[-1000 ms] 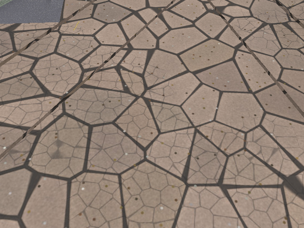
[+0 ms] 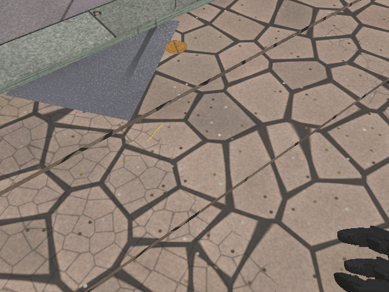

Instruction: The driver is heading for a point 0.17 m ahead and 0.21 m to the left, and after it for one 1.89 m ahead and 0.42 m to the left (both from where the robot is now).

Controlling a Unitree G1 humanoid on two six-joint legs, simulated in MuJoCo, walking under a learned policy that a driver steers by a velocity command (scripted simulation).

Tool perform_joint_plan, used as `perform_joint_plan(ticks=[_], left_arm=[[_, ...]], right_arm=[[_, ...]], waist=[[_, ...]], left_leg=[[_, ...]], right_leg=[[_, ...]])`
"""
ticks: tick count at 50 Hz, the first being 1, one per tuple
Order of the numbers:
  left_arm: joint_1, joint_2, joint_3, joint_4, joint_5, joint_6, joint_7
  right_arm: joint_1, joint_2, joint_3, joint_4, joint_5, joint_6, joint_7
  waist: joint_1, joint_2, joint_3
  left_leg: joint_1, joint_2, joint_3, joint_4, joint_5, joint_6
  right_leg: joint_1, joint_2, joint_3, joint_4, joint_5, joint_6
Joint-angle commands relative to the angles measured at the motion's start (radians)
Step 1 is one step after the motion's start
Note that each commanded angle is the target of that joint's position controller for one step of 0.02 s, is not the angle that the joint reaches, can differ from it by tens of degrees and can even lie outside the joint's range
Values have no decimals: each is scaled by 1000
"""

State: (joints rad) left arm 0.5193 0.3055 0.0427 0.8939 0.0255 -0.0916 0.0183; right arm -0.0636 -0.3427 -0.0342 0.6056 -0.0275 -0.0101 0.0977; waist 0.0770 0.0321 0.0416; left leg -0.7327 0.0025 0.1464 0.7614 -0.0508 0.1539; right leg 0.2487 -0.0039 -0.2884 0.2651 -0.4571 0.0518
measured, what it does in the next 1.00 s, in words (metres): walks ahead, turning left: left foot, then right foot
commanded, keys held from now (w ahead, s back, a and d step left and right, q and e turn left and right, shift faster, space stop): w+q+shift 0.04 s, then q+shift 0.52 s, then shift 0.08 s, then e+shift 0.36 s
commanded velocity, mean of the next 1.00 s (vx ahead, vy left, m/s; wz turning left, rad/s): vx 0.27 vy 0.00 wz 0.57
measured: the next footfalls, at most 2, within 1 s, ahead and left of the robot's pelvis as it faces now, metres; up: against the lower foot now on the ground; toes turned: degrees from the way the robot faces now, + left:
left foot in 0.04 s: +0.24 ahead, +0.03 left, +0.00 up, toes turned +7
right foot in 0.42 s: +0.59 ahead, -0.02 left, +0.00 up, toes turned +37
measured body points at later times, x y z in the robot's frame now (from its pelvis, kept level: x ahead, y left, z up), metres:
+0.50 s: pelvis +0.37 -0.02 +0.00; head +0.41 +0.02 +0.45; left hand +0.47 +0.31 -0.06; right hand +0.62 -0.23 -0.09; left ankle +0.21 +0.03 -0.61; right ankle +0.56 -0.04 -0.71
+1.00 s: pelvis +0.41 +0.00 +0.03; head +0.42 +0.02 +0.48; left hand +0.31 +0.29 -0.09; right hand +0.70 -0.10 -0.06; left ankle +0.35 +0.10 -0.71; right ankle +0.47 -0.11 -0.63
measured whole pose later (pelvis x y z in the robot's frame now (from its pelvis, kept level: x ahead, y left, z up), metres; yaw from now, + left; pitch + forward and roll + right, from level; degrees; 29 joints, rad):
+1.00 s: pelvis +0.41 +0.00 +0.03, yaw +32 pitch +1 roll +0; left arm 0.29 0.32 0.09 0.73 -0.03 0.06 0.03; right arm 0.11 -0.21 -0.03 0.65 -0.02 0.02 -0.05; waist 0.04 -0.02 0.03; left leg -0.25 0.05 0.11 0.50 -0.26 0.01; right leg -0.57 -0.03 -0.02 1.15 -0.36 0.11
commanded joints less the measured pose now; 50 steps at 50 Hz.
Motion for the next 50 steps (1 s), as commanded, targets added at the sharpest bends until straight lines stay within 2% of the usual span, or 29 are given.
perform_joint_plan(ticks=[1, 2, 3, 4, 5, 6, 8, 9, 11, 14, 17, 19, 20, 21, 22, 23, 24, 25, 27, 30, 33, 36, 38, 39, 40, 41, 42, 46, 50], left_arm=[[-203, 228, 45, -141, 8, 10, 18], [-212, 211, 45, -146, 19, 19, 7], [-201, 67, 10, -180, 31, 11, -13], [-123, 101, 5, -291, -6, 0, -7], [-226, 144, 1, -300, 6, -20, -4], [-239, 137, -5, -298, 1, -26, -5], [-226, 126, -8, -277, 27, 6, 1], [-254, 176, 26, -302, -24, -24, 12], [-326, 139, 25, -333, -10, -28, 21], [-453, 19, -6, -378, -2, -38, 14], [-490, 35, 16, -401, -38, -28, -5], [-421, 80, 43, -393, -39, -19, 3], [-307, 93, 52, -363, -22, -17, 10], [-207, 115, 48, -348, -5, -8, 20], [-202, 119, 34, -368, 41, 1, 12], [-301, 159, 59, -381, 20, 19, 11], [-390, 113, 55, -396, 7, 33, 22], [-439, 48, 32, -415, 5, 52, 34], [-511, 59, 28, -401, 2, 72, 37], [-459, 94, 51, -341, 9, 69, 29], [-463, 100, 56, -319, -10, 74, 16], [-445, 101, 49, -287, -36, 83, -9], [-430, 49, 23, -262, -45, 84, -26], [-368, 26, 12, -238, -41, 79, -37], [-343, 0, 7, -252, -29, 74, -49], [-382, 75, 32, -281, -45, 74, -35], [-384, 157, 62, -272, -55, 85, -21], [-249, 119, 81, -216, -52, 138, 23], [-339, 28, 45, -293, -49, 140, -5]], right_arm=[[473, -106, -39, 89, -2, -3, -21], [610, -153, -69, 147, 2, -2, -48], [527, -236, -91, 139, 17, 10, -74], [485, -333, -112, 72, -16, 19, -76], [480, -280, -110, 55, 2, 19, -88], [433, -234, -98, 71, 7, 13, -99], [355, -172, -76, 68, 20, -7, -105], [255, -130, -69, -14, 51, -56, -87], [190, -126, -69, 2, 75, -76, -89], [249, -148, -91, 36, 74, -25, -137], [341, -115, -90, 73, 72, 17, -155], [274, -72, -81, 44, 70, 17, -154], [256, -40, -71, 27, 64, 14, -148], [312, 68, -39, 2, 25, 17, -141], [528, 27, -35, -9, 46, 12, -120], [580, -88, -57, 1, 57, 24, -103], [460, -137, -75, -4, 75, 40, -103], [363, -157, -85, -10, 70, 59, -119], [324, -118, -81, -42, 64, 87, -136], [307, -17, -51, -60, 49, 68, -137], [289, -7, -35, -54, 34, 57, -128], [296, -8, -29, -26, 19, 62, -115], [349, 23, -21, 13, 8, 62, -105], [354, -8, -25, 9, 2, 62, -107], [344, -115, -45, -7, -17, 63, -117], [292, -180, -73, -11, -39, 61, -121], [217, -149, -66, -36, -42, 44, -127], [91, -10, -27, -38, 2, 11, -148], [142, -17, -44, -17, 9, 26, -167]], waist=[[-335, -136, -181], [-366, -53, -228], [-247, 200, -143], [-184, 234, -378], [-214, 4, -335], [-147, -65, -152], [-57, -142, -13], [-36, -173, -62], [-2, -164, -15], [-72, -89, -77], [-107, 17, -134], [-36, 74, -153], [21, 61, -226], [12, -94, -365], [-87, -266, -539], [-113, -241, -537], [-100, -184, -413], [-78, -83, -286], [-113, -98, -110], [-97, -140, -137], [-94, -132, -207], [-91, -161, -180], [-130, -145, -153], [-125, -118, -140], [-95, 91, -141], [-120, 222, -112], [-114, 181, -52], [-52, 127, -26], [-96, 85, -94]], left_leg=[[700, -111, -7, -31, -58, 79], [938, -98, -90, -94, -111, 109], [1001, 65, -351, -103, 74, 142], [1269, 272, -848, -269, 126, 358], [1182, 274, -903, -399, 92, 318], [975, 249, -813, -433, 191, 281], [664, 175, -633, -426, 523, 234], [596, 153, -688, -470, 452, 249], [432, 70, -558, -472, 472, 192], [318, -104, -411, -366, 512, 56], [311, -128, -502, -276, 246, -55], [344, -142, -532, -123, 153, -101], [345, -178, -483, 67, 62, -147], [219, -225, -397, 369, -621, -176], [133, -216, -437, 650, -796, -209], [78, -108, -378, 815, -667, -255], [4, -41, -316, 825, -526, -267], [21, -4, -270, 759, -432, -268], [120, 19, -219, 625, -390, -263], [213, 29, -170, 413, -396, -242], [334, 39, -179, 219, -356, -213], [462, 8, -167, 3, -316, -178], [671, -14, -145, -277, -182, -139], [783, 28, -196, -334, -155, -111], [791, 258, -434, -386, -138, -27], [508, 406, -511, -477, -215, 108], [427, 367, -462, -497, -217, 124], [474, 280, -244, -460, -7, 46], [637, 288, -155, -392, 74, 40]], right_leg=[[-333, -247, 59, 522, 1514, -81], [-516, -176, 61, 878, 1026, -75], [-821, 6, 76, 1285, -12, -38], [-1098, 54, 287, 1507, -92, -9], [-1139, -3, 374, 1416, 17, -15], [-1106, -38, 369, 1295, 62, -15], [-952, -90, 359, 1143, 39, 10], [-889, -55, 440, 1111, 14, 28], [-812, -75, 413, 819, 38, 48], [-611, 85, 296, 407, 384, 52], [-434, 163, 320, 233, 605, 46], [-333, 110, 384, 137, 677, 25], [-190, 38, 408, 97, 794, -11], [50, -227, 613, 242, 1180, -101], [166, -516, 961, 279, 1363, -314], [97, -568, 1044, 247, 1082, -414], [-29, -464, 947, 165, 624, -387], [-210, -352, 790, 106, 387, -307], [-499, -225, 569, 34, 396, -236], [-520, -198, 437, 12, 561, -272], [-503, -246, 435, 21, 606, -312], [-554, -236, 455, 10, 394, -301], [-675, -186, 442, 33, 186, -228], [-769, -139, 422, 66, 84, -146], [-857, -39, 317, 272, -41, -57], [-797, 0, 271, 500, -113, -22], [-783, -7, 295, 724, -93, -1], [-902, -17, 308, 1052, 38, 53], [-893, -79, 272, 774, 115, 72]])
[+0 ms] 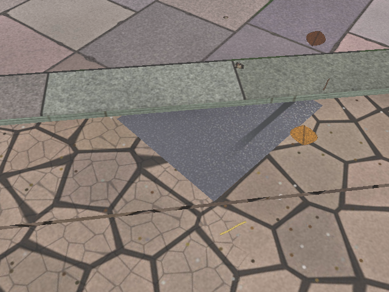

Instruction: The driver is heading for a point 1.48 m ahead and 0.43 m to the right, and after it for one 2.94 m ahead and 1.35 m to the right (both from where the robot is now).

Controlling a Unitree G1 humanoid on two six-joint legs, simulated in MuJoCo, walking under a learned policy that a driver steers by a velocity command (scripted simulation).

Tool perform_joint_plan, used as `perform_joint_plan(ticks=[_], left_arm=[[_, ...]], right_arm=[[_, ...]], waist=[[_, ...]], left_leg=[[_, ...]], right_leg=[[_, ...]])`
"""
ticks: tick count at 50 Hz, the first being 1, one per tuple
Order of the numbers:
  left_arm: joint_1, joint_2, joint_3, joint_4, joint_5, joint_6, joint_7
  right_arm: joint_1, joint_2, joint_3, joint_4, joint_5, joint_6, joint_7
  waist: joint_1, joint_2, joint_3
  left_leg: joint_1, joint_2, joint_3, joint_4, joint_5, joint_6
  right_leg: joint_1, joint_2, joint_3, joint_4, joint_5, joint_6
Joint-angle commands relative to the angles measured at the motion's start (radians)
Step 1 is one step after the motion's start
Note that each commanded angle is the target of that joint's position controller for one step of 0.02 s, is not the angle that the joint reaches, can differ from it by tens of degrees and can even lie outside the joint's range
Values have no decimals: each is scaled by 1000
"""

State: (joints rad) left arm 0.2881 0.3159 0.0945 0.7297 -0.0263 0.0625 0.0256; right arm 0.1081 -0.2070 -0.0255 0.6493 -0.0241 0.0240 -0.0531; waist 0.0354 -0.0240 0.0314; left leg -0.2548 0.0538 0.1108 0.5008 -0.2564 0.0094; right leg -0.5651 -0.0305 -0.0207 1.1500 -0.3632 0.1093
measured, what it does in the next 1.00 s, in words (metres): steps to the right, turning right: right foot, then left foot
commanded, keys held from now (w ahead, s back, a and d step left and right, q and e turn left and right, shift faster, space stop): e+shift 0.64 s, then shift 0.06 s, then w+q+shift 0.30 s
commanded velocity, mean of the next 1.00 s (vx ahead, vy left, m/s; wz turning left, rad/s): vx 0.14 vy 0.00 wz -0.59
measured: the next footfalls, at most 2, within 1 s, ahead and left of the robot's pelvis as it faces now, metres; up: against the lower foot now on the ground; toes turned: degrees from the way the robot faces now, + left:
right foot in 0.16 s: +0.03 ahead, -0.14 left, +0.00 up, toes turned -14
left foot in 0.62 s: +0.16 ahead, +0.02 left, +0.00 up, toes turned -44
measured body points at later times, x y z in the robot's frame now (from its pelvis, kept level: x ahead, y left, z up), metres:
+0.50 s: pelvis +0.01 -0.05 +0.00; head +0.04 -0.09 +0.45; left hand +0.30 +0.14 -0.06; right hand +0.05 -0.38 -0.10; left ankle +0.13 +0.08 -0.70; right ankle -0.01 -0.13 -0.74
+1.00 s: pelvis +0.06 -0.08 +0.00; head +0.07 -0.09 +0.45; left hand +0.34 +0.02 -0.09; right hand -0.07 -0.34 -0.12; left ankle +0.13 +0.04 -0.72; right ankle -0.05 -0.15 -0.74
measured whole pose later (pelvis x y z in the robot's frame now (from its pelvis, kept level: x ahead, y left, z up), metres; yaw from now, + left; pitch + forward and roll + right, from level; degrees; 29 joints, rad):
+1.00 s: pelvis +0.06 -0.08 +0.00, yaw -35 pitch +3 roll +0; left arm 0.20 0.27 0.03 0.62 0.04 -0.05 0.01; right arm 0.37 -0.28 -0.09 0.74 -0.01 0.01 0.01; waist -0.03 0.00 -0.03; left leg -0.36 -0.04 -0.15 0.70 -0.40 0.04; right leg -0.21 0.01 0.00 0.46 -0.29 -0.01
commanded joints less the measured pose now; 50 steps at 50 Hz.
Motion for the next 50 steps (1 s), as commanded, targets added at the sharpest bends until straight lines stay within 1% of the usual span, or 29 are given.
perform_joint_plan(ticks=[1, 5, 7, 8, 9, 10, 11, 12, 13, 14, 15, 20, 27, 30, 31, 32, 33, 34, 35, 36, 37, 39, 42, 44, 46, 47, 48, 49, 50], left_arm=[[-122, 2, -16, -148, 6, -15, -26], [-79, 48, -4, -179, 1, -11, -59], [-10, 61, 12, -160, 3, -5, -51], [45, 124, 38, -145, 11, -8, -34], [79, 294, 79, -166, 19, -17, -13], [104, 269, 66, -189, 62, -46, -27], [71, 244, 57, -185, 65, -67, -34], [11, 221, 53, -186, 39, -75, -25], [-56, 180, 40, -198, 9, -66, -13], [-114, 159, 30, -214, 0, -56, -1], [-134, 151, 26, -226, 4, -47, 6], [-121, 174, 38, -231, 5, -31, 25], [-156, 191, 50, -250, 3, -14, 11], [-199, 182, 48, -263, -9, -8, 5], [-191, 157, 39, -266, -11, -7, 4], [-100, 87, 19, -251, -1, -6, -2], [-113, 130, 30, -279, -3, -16, -5], [-94, 209, 51, -254, 13, -25, -7], [-94, 221, 57, -227, 10, -24, -9], [-92, 181, 42, -204, 16, -18, -6], [-90, 130, 21, -208, 25, -22, -10], [-102, 61, -15, -207, 22, -44, -30], [-192, 42, -28, -227, 24, -94, -33], [-165, 43, -24, -209, 16, -126, -32], [-91, 43, -16, -171, -2, -150, -29], [36, 59, -24, -112, 83, -115, -20], [148, 99, -11, -92, 90, -112, -10], [211, 196, -3, -114, 91, -110, -1], [149, 256, 23, -115, 99, -106, 7]], right_arm=[[-19, -175, -64, -57, 7, -4, -16], [8, -230, -97, -37, 32, -7, 0], [3, -209, -99, -22, 52, -13, 10], [61, -170, -95, 0, 41, -16, 19], [9, -103, -73, -69, -10, -17, 23], [-135, -137, -75, -108, -7, -27, 17], [-159, -164, -83, -105, 19, -29, 14], [-146, -157, -84, -92, 24, -31, 6], [-121, -171, -88, -74, 16, -30, -2], [-96, -182, -94, -66, 9, -30, -4], [-79, -175, -94, -56, 7, -32, 1], [-70, -135, -77, -28, 20, -40, 15], [-74, -179, -88, -18, 31, -66, 35], [-8, -204, -102, 4, 35, -80, 44], [21, -231, -113, 13, 31, -81, 43], [8, -283, -121, -2, 16, -70, 35], [11, -299, -121, 0, -21, -63, 37], [-17, -247, -109, -23, -16, -66, 35], [-48, -199, -94, -34, -1, -61, 26], [-16, -185, -86, -29, 14, -54, 21], [29, -198, -84, -11, 33, -52, 18], [116, -220, -79, 15, 36, -53, 23], [133, -240, -80, 4, 43, -55, 28], [129, -260, -87, -6, 53, -55, 31], [116, -249, -83, -19, 62, -49, 31], [116, -263, -105, 11, -17, -30, 58], [70, -190, -95, -24, -7, -36, 65], [20, -65, -56, -90, 13, -51, 69], [-56, -115, -56, -137, 4, -55, 75]], waist=[[-64, 153, -100], [-50, 185, -125], [-5, 133, -119], [0, -29, -111], [-12, -410, -84], [80, -292, -208], [65, -163, -187], [26, -101, -144], [-8, -53, -123], [-38, -65, -122], [-50, -78, -132], [-38, -78, -146], [-15, -162, -133], [-50, -162, -140], [-54, -113, -159], [1, 97, -206], [12, 317, -144], [11, 241, -128], [8, 176, -110], [-11, 123, -125], [-31, 139, -121], [-64, 184, -100], [-73, 206, -33], [-45, 239, -18], [9, 188, 4], [54, 81, -29], [113, -18, -66], [147, -209, -115], [123, -153, -30]], left_leg=[[164, 252, -107, -120, 308, 188], [151, 314, -86, -62, 398, 174], [76, 283, -14, 54, 300, 93], [-40, 196, 66, 250, 122, 15], [-437, 25, 107, 604, -384, -110], [-523, -63, -131, 789, -474, -108], [-547, -47, -187, 825, -398, -79], [-557, -34, -208, 789, -298, -59], [-555, -19, -218, 739, -215, -58], [-498, -23, -219, 699, -155, -61], [-454, -45, -209, 684, -111, -67], [-378, -110, -229, 406, -29, -98], [-226, -144, -266, 154, -52, -80], [-54, -129, -251, -76, 44, -53], [75, -52, -281, -156, 141, -26], [213, 161, -457, -166, 230, 64], [163, 300, -684, -211, 327, 221], [130, 334, -678, -199, 306, 270], [101, 272, -559, -179, 269, 242], [117, 200, -500, -199, 34, 197], [142, 171, -508, -230, -163, 185], [126, 142, -509, -294, -375, 176], [10, 110, -492, -331, -310, 179], [-64, 83, -477, -319, -250, 181], [-136, 59, -489, -261, -237, 172], [-226, -34, -396, -131, -252, 132], [-474, -110, -320, 71, -276, 79], [-652, -168, -231, 363, -348, 47], [-756, -75, -233, 488, -200, 43]], right_leg=[[-32, -59, -9, -185, -3, 5], [121, -33, -81, -385, -24, -62], [263, 10, -99, -576, 124, -118], [390, -6, 13, -689, 383, -171], [576, -275, 459, -714, 855, -348], [578, -355, 623, -776, 791, -499], [577, -322, 541, -793, 669, -466], [549, -267, 480, -785, 581, -409], [519, -231, 430, -778, 538, -362], [459, -199, 395, -779, 521, -337], [427, -170, 380, -781, 521, -327], [414, -113, 416, -766, 392, -308], [371, -76, 582, -734, 316, -293], [341, -25, 614, -681, 322, -258], [273, 20, 581, -620, 197, -223], [162, 123, 436, -419, -164, -173], [-14, 208, 258, -191, -301, -113], [-39, 122, 237, -20, -247, -72], [-30, 99, 214, 43, -176, -53], [-42, 88, 184, 59, -100, -45], [-84, 89, 157, 62, -54, -42], [-69, 82, 84, -33, -54, -49], [97, 65, 25, -340, -89, -68], [260, 91, 14, -544, -96, -80], [418, 81, 5, -794, 108, -108], [607, 106, -43, -841, 127, -122], [857, -41, 88, -817, 35, -134], [894, -354, 469, -939, -355, -175], [721, -463, 638, -994, -481, -268]])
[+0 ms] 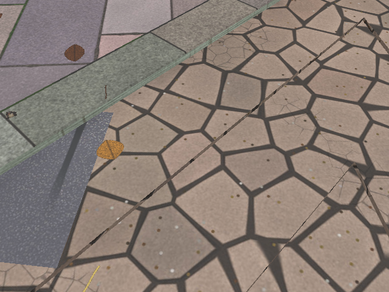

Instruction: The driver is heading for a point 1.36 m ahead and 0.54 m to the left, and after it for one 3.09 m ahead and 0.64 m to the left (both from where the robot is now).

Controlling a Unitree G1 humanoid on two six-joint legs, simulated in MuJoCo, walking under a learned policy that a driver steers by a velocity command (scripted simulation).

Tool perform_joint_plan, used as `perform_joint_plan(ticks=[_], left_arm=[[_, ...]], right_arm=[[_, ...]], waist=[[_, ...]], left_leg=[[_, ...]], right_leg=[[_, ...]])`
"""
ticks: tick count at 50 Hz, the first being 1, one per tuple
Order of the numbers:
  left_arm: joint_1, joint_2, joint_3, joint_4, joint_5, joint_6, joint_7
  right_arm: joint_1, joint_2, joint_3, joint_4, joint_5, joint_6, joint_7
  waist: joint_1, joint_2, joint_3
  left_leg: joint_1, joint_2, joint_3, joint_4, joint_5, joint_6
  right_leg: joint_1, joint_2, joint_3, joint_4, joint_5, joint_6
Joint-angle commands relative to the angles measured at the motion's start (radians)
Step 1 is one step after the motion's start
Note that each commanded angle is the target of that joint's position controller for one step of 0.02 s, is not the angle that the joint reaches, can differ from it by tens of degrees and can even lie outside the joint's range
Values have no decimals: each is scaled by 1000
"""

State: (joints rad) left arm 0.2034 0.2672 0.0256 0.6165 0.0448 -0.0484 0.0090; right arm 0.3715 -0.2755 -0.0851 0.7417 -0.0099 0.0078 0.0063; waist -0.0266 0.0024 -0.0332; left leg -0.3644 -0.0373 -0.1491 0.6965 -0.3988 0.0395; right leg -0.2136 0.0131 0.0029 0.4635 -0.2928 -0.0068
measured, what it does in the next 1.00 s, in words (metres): climbs, turning left: left foot, then right foot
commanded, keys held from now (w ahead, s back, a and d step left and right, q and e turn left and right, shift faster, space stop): w+q+shift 0.78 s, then w+shift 0.06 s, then w+e+shift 0.16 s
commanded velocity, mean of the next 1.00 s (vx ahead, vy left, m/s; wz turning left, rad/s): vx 0.93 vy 0.00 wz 0.75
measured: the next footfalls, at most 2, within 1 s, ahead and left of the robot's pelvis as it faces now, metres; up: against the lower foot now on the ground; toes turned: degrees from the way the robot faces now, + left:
left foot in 0.38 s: +0.36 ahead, +0.17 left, +0.02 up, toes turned +24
right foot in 0.80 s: +0.83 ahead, +0.28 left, +0.05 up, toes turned +52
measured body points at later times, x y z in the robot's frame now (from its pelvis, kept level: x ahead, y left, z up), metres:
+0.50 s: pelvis +0.30 +0.12 -0.02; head +0.33 +0.13 +0.43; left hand +0.26 +0.38 -0.13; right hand +0.54 -0.07 -0.13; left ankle +0.33 +0.15 -0.71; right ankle +0.20 -0.10 -0.59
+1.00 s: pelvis +0.70 +0.33 +0.05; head +0.71 +0.37 +0.50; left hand +0.50 +0.56 -0.08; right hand +1.04 +0.30 -0.02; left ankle +0.60 +0.37 -0.62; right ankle +0.81 +0.25 -0.69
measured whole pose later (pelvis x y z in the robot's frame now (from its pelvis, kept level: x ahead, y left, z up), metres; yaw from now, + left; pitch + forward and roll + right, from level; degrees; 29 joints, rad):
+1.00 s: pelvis +0.70 +0.33 +0.05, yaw +47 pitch +2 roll -3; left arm 0.36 0.32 0.06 0.81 0.04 -0.07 0.01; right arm 0.09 -0.36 -0.03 0.69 -0.05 -0.05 0.04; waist 0.06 0.02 0.02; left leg -0.47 -0.05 -0.07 1.06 -0.42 0.07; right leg -0.25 0.04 0.04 0.41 -0.28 -0.01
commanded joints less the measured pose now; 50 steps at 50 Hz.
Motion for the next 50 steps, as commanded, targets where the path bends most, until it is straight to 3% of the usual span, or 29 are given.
perform_joint_plan(ticks=[1, 3, 5, 10, 12, 14, 16, 18, 19, 20, 21, 22, 23, 24, 26, 29, 32, 35, 37, 38, 39, 40, 41, 42, 43, 44, 45, 47, 50], left_arm=[[178, 222, 70, 0, 20, -3, 18], [103, 147, 44, -4, 6, -17, 9], [131, 128, 36, 24, -2, -30, 9], [238, 99, 33, 113, 8, -56, -3], [244, 95, 31, 140, 5, -57, 2], [261, 113, 30, 169, 4, -54, 11], [273, 170, 37, 186, 4, -50, 21], [230, 264, 65, 170, 7, -23, 24], [180, 282, 71, 143, -5, -20, 14], [213, 150, 40, 111, -6, -28, -11], [130, 110, 25, 4, -9, -57, -26], [-6, 163, 32, -41, 3, -76, -33], [2, 135, 21, -47, -7, -85, -31], [25, 122, 12, -33, 1, -84, -25], [92, 100, 1, -17, 28, -42, -21], [-8, 97, -8, -63, 38, 5, -21], [-189, 72, -25, -122, 17, -1, -37], [-251, 69, -32, -130, -4, -10, -39], [-259, 88, -30, -136, -6, -12, -31], [-192, 119, -18, -118, -9, -12, -22], [-46, 179, 9, -83, -18, -15, -7], [199, 217, 35, -21, -28, -13, 13], [323, 291, 67, 13, 19, -22, 21], [291, 301, 81, 19, 13, -22, 11], [212, 224, 71, 15, 15, -21, 7], [182, 171, 60, 40, 4, -23, 5], [196, 140, 54, 78, 5, -27, 5], [232, 87, 34, 163, 9, -37, 2], [149, 110, 38, 164, -13, -33, -7]], right_arm=[[-335, -77, -6, -217, -12, -37, 28], [-212, -96, -16, -143, -21, -27, 54], [-210, -94, -15, -129, -29, -9, 75], [-357, -72, 10, -188, -28, 10, 82], [-443, -61, 29, -219, -31, 13, 94], [-508, -36, 51, -244, -28, 9, 104], [-451, -30, 58, -233, -17, 10, 93], [-127, -103, 25, -157, 1, 2, 72], [94, -172, -10, -89, -4, -9, 57], [53, -279, -49, -69, -11, -2, 32], [14, -362, -67, -102, -6, 10, 28], [33, -333, -65, -102, -10, 14, 19], [38, -305, -59, -67, -12, 5, 7], [7, -257, -48, -60, -16, -11, -1], [-80, -198, -25, -71, -12, -39, -10], [-65, -171, -7, -63, 11, -71, -1], [-16, -182, -11, -45, 3, -83, 1], [46, -215, -25, -14, 13, -84, -1], [35, -234, -31, -5, 17, -83, -10], [24, -260, -34, -6, 19, -86, -11], [4, -288, -38, -7, 10, -90, -7], [-70, -301, -38, -15, -3, -99, -1], [35, -179, -9, -29, 33, -105, 4], [33, -107, 33, -64, 45, -99, 8], [-14, -133, 38, -32, 16, -92, 2], [-105, -153, 37, -31, -14, -88, 9], [-220, -161, 35, -56, -36, -85, 18], [-325, -106, 52, -127, -44, -77, 39], [-323, -69, 78, -172, -44, -65, 54]], waist=[[145, -104, 99], [70, -139, 81], [64, -137, 98], [67, -92, 187], [76, -74, 228], [85, -65, 239], [35, -106, 143], [-135, -179, -67], [-240, -142, -177], [-144, 91, -176], [-105, 206, -271], [-139, 41, -216], [-84, 1, -81], [-26, -74, 20], [68, -52, 78], [70, -39, 135], [12, -12, 171], [-41, 44, 98], [-30, 41, 64], [6, 37, -1], [84, 40, -100], [232, 41, -204], [211, -188, -355], [169, -448, -533], [164, -300, -407], [163, -135, -269], [174, -28, -161], [122, -47, -44], [11, -69, 44]], left_leg=[[-656, 50, 2, 362, 34, 12], [-586, 62, 47, 453, 124, -12], [-585, 77, 85, 567, 178, -19], [-716, 108, 102, 639, 199, 12], [-660, 119, 196, 492, 191, 37], [-527, 97, 300, 334, 170, 85], [-276, -7, 412, 260, 95, 150], [50, -96, 379, 235, -28, 199], [380, -118, 279, 108, -5, 231], [615, 53, -69, -59, -192, 282], [709, 253, -654, -317, -363, 382], [667, 254, -699, -399, -359, 355], [529, 256, -638, -430, -254, 333], [360, 219, -523, -439, -112, 300], [136, 120, -336, -440, 36, 297], [-20, 45, -227, -513, 102, 301], [-32, -2, -192, -537, 366, 258], [146, 34, -219, -490, 721, 216], [253, 45, -221, -416, 924, 181], [252, 51, -229, -344, 1077, 157], [236, 55, -239, -174, 1144, 127], [156, 35, -208, 58, 1096, 110], [-134, -71, -113, 433, 796, 57], [-235, -126, -17, 661, 35, 39], [-260, -52, 6, 665, 76, 53], [-259, -10, 19, 615, 110, 49], [-270, 13, 20, 557, 77, 56], [-248, 35, -26, 458, -16, 51], [-119, 75, 32, 210, -45, 5]], right_leg=[[325, -444, 537, -302, -504, -144], [278, -328, 313, -306, -305, -93], [235, -282, 166, -327, -166, -90], [258, -284, -34, -365, 27, -82], [231, -262, -134, -399, 119, -73], [221, -251, -218, -395, 409, -63], [242, -265, -280, -229, 1198, -60], [257, -316, -265, 194, 1551, -71], [78, -298, -244, 507, 1361, -55], [-290, -137, -224, 893, 316, -8], [-564, 22, -63, 1157, -114, 21], [-650, -34, 92, 1156, 12, 3], [-654, -68, 81, 1102, 29, 2], [-598, -114, 70, 999, 36, 5], [-487, -148, 71, 917, -18, 33], [-469, -169, 18, 714, -58, 68], [-409, -122, -27, 436, 193, 76], [-336, -51, -39, 251, 343, 46], [-262, -12, -31, 128, 305, 21], [-103, 33, -44, 109, 231, 16], [97, 42, -21, 129, 165, 6], [342, 1, -22, 122, 132, -6], [675, -214, 264, 73, -215, -89], [750, -442, 732, -96, -419, -160], [610, -393, 692, -133, -372, -157], [468, -351, 577, -134, -205, -153], [361, -298, 486, -145, -73, -143], [195, -238, 408, -194, 33, -146], [-74, -198, 381, -277, 42, -174]])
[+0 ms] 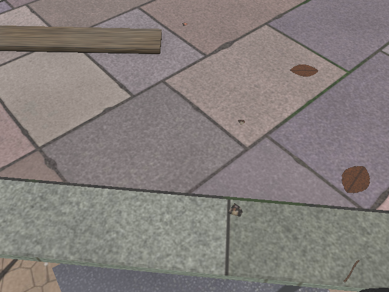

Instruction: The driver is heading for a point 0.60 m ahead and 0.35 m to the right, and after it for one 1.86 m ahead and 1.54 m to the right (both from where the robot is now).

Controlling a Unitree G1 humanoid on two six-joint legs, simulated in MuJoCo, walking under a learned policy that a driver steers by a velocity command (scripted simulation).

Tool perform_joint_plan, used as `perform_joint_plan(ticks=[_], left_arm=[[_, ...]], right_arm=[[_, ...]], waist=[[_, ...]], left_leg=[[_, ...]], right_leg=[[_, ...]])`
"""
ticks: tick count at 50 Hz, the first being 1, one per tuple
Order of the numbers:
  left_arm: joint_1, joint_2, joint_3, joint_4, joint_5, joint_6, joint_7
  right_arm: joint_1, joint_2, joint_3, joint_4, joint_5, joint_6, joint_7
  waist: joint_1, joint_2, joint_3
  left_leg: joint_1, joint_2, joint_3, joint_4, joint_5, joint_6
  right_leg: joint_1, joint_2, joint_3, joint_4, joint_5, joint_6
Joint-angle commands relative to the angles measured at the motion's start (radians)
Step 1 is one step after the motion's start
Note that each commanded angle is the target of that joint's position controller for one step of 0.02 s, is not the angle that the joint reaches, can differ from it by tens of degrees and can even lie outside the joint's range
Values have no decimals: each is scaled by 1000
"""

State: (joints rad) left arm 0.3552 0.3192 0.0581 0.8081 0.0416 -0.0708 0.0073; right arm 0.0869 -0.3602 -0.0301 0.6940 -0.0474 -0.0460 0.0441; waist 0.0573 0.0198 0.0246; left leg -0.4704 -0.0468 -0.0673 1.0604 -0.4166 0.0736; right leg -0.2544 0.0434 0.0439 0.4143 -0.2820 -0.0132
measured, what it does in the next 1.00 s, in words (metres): climbs, turning right: left foot, then right foot 0.04 m higher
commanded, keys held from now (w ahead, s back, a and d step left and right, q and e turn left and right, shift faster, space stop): w+e+shift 1.00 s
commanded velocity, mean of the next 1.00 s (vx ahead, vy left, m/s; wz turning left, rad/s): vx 1.00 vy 0.00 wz -0.78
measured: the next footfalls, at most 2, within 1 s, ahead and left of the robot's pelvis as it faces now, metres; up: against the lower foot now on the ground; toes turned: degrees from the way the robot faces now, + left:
left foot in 0.12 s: +0.21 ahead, +0.12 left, -0.01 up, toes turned -4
right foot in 0.50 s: +0.62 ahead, -0.17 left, +0.04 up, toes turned -25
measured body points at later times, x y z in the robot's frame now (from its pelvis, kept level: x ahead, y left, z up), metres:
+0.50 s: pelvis +0.44 -0.07 -0.04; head +0.47 -0.09 +0.41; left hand +0.74 +0.09 -0.10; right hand +0.31 -0.32 -0.17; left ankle +0.19 +0.12 -0.70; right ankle +0.59 -0.16 -0.70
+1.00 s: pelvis +0.88 -0.27 +0.02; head +0.91 -0.29 +0.47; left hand +1.15 -0.09 -0.09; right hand +0.83 -0.59 -0.05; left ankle +1.03 -0.24 -0.69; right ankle +0.66 -0.18 -0.60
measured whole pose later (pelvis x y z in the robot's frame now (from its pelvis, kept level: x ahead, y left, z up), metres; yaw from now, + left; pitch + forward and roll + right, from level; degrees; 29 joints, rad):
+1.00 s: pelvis +0.88 -0.27 +0.02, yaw -50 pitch +2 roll +1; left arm 0.35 0.39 0.08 0.78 0.01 -0.05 -0.01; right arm 0.11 -0.30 0.00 0.59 -0.06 -0.07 -0.03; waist 0.06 -0.04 0.03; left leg -0.49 0.01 0.02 0.65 -0.20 -0.02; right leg -0.20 0.15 0.16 1.16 -0.40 -0.13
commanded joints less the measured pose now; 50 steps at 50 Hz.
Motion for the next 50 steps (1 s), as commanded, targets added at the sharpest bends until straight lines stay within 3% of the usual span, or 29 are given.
perform_joint_plan(ticks=[1, 3, 4, 5, 6, 7, 8, 11, 15, 18, 20, 22, 24, 25, 26, 27, 29, 30, 33, 36, 39, 42, 44, 45, 46, 47, 48, 49, 50], left_arm=[[-58, 85, 15, -45, -9, -6, -5], [-125, 143, 36, -67, -24, 2, -19], [-112, 136, 33, -75, -30, -4, -29], [-103, 126, 29, -76, -31, -18, -39], [-94, 61, 12, -89, -35, -36, -44], [-61, 24, -1, -121, -61, -31, -31], [-76, 78, 7, -136, -53, -10, -28], [-51, 70, 11, -73, -22, 30, -62], [-167, 10, -1, -135, -14, 58, -76], [-256, -18, -19, -205, -21, 65, -69], [-315, -37, -46, -244, -18, 66, -74], [-272, -19, -49, -235, -18, 71, -96], [187, 98, 9, -115, -37, 71, -83], [236, 187, 50, -91, -33, 70, -65], [83, 320, 86, -119, -33, 95, -39], [54, 318, 91, -180, -30, 100, -32], [59, 226, 70, -124, -26, 82, -9], [25, 191, 59, -117, -19, 63, 1], [-54, 137, 29, -126, -33, 20, -7], [-41, 134, 27, -122, -32, -10, -12], [-2, 165, 46, -98, -41, -7, -18], [24, 190, 61, -85, -48, -3, -16], [-4, 220, 69, -91, -43, -3, -9], [-44, 254, 75, -98, -32, -5, -13], [-106, 233, 70, -115, -24, -16, -18], [-97, 64, 27, -138, -12, -27, -16], [37, 7, -2, -203, -71, -18, -20], [-12, 95, 1, -159, -34, 1, -10], [-93, 130, 11, -161, -15, 14, -21]], right_arm=[[-29, 31, 35, -130, -2, -12, 23], [150, 36, 32, -60, 17, -16, 20], [243, -15, 10, -20, 16, -17, 2], [342, -67, -11, -1, 2, -25, -15], [429, -146, -33, 4, -25, -37, -34], [415, -215, -47, -23, -35, -33, -55], [323, -176, -48, -40, -22, -24, -70], [217, -37, -17, -42, -5, -35, -60], [266, -14, -20, 21, 14, -73, -49], [248, 16, -14, 65, 4, -88, -52], [203, 19, -8, 76, 5, -87, -59], [255, -81, -29, 75, 16, -83, -74], [160, -197, -63, 29, 11, -56, -73], [177, -143, -53, 34, 22, -60, -56], [209, -10, -15, -50, 18, -73, -26], [207, -80, -17, -104, -1, -90, -21], [139, -48, 1, -115, -1, -97, -32], [121, -16, 15, -127, -15, -82, -41], [162, 1, 32, -144, -39, -7, -50], [-34, -1, 40, -229, -22, -4, -41], [-98, 39, 58, -234, 1, -10, -21], [-131, 8, 49, -235, 17, -18, -26], [-13, -53, 22, -196, 24, -23, -43], [141, -107, -5, -160, 32, -26, -58], [374, -151, -32, -103, 30, -31, -78], [548, -196, -53, -66, 1, -36, -100], [401, -266, -65, -99, -36, -32, -90], [263, -160, -60, -131, -24, -27, -81], [212, -78, -40, -131, -12, -24, -75]], waist=[[-104, -103, 13], [-195, -88, 7], [-232, -32, -19], [-297, 32, -77], [-332, 209, -178], [-289, 290, -179], [-238, 231, -128], [-125, 102, 32], [-80, 57, 78], [-31, 79, 94], [1, 11, 117], [25, 28, 12], [254, 102, -251], [253, -12, -296], [93, -391, -325], [95, -234, -459], [24, 33, -146], [-23, 75, -73], [-125, 59, 14], [-78, 42, 100], [-23, -19, 32], [7, -55, -10], [-54, -62, -103], [-150, -62, -191], [-271, -37, -280], [-287, 161, -366], [-130, 459, -446], [-131, 242, -311], [-136, 112, -203]], left_leg=[[112, 85, -25, -295, 45, -48], [548, 21, 84, -441, 215, -59], [694, 27, 78, -446, 220, -55], [822, 76, 28, -482, 166, -38], [891, 284, -193, -590, -34, -12], [805, 499, -555, -836, -378, 26], [699, 498, -613, -833, -411, 78], [563, 355, -257, -870, -72, 60], [561, 320, 19, -888, 491, 39], [549, 287, 191, -919, 666, 19], [436, 228, 313, -932, 830, -7], [362, 266, 322, -815, 1411, 12], [305, 306, 289, -236, 1724, 14], [137, 193, 272, 162, 1007, -42], [-230, -35, 224, 635, 44, -102], [-330, -11, -23, 707, 125, -67], [-375, 78, -27, 584, 145, -70], [-326, 121, -31, 510, 121, -78], [-248, 175, -13, 354, -15, -104], [-169, 179, 62, -14, 176, -126], [-38, 112, 89, -297, 460, -114], [28, 65, 73, -458, 490, -91], [222, 14, 52, -518, 394, -83], [383, 15, 45, -508, 295, -77], [634, 72, 23, -493, 219, -63], [860, 317, -209, -503, -105, -53], [931, 529, -824, -762, -320, 31], [783, 481, -791, -805, -485, 64], [654, 438, -598, -786, -379, 61]], right_leg=[[-165, -195, 309, -260, 5, -156], [-455, -145, 263, -244, 19, -146], [-534, -119, 252, -159, 51, -136], [-575, -70, 207, 36, 68, -113], [-586, 22, 117, 374, -119, -81], [-660, 32, 56, 639, -173, -61], [-681, -34, 55, 768, -97, -66], [-679, -113, 16, 826, -18, -45], [-754, -141, -21, 889, 37, -44], [-776, -150, -67, 887, 34, -83], [-601, -122, -171, 674, 67, -128], [-228, -5, -288, 542, 106, -150], [224, 97, -229, 569, -38, -220], [431, 61, -42, 392, -13, -269], [542, -196, 533, 71, -217, -392], [612, -254, 843, -67, -369, -445], [318, -237, 769, -143, -276, -360], [155, -183, 651, -116, -162, -338], [-133, -79, 426, -143, 2, -348], [-243, -9, 327, -249, 156, -316], [-125, 22, 293, -217, 413, -255], [55, -26, 343, -154, 605, -216], [132, -26, 365, 15, 824, -163], [128, -28, 366, 205, 876, -141], [14, 2, 330, 457, 792, -123], [-185, 66, 238, 788, 43, -129], [-455, 130, 120, 1006, -235, -98], [-531, 26, 96, 1040, -88, -109], [-524, -20, 66, 1004, -8, -101]])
